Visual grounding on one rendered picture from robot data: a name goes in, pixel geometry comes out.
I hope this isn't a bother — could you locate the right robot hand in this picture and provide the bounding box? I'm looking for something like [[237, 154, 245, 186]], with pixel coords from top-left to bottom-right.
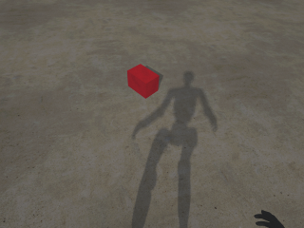
[[254, 210, 285, 228]]

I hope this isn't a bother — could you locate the carton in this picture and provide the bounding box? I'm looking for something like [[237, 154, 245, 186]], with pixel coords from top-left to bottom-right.
[[127, 64, 160, 99]]

